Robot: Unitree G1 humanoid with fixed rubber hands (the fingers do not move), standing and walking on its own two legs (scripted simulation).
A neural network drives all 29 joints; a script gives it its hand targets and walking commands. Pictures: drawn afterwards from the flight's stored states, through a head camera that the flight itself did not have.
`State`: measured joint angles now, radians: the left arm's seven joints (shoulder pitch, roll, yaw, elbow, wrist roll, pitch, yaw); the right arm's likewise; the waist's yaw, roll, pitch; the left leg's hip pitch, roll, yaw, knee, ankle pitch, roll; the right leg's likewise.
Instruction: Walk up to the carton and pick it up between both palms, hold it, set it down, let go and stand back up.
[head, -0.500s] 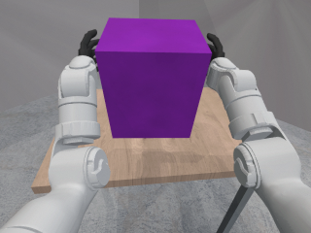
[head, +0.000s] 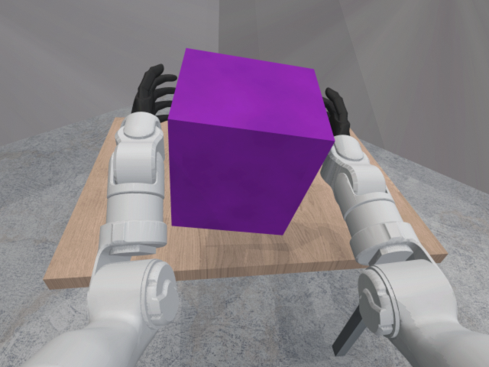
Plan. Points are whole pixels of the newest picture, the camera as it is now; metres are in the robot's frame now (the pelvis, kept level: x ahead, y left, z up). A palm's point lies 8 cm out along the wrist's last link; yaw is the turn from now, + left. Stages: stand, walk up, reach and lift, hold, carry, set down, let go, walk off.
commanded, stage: set down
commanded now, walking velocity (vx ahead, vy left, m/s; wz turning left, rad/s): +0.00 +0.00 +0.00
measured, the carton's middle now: (239, 151) +0.40 +0.01 +0.20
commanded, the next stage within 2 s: none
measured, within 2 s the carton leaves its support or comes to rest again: neither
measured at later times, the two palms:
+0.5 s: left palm (148, 133) +0.41 +0.15 +0.22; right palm (325, 152) +0.39 -0.14 +0.21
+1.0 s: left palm (157, 150) +0.42 +0.15 +0.19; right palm (324, 163) +0.40 -0.15 +0.18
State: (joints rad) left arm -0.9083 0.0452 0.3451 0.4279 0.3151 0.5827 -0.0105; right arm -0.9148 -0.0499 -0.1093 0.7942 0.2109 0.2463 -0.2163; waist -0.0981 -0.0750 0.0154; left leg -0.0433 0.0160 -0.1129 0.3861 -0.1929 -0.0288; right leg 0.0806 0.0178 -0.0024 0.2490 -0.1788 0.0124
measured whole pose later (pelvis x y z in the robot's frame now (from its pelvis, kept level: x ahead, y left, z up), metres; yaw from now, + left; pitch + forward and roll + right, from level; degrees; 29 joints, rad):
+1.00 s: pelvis +0.01 +0.00 +0.00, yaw -2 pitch -5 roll -1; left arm -0.87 0.02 0.39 0.68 0.32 0.37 0.01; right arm -0.87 0.02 -0.31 0.93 -0.03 0.10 -0.16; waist -0.04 -0.07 0.00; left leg -0.08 0.02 -0.06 0.33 -0.17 -0.03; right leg 0.00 0.00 0.00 0.25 -0.17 0.01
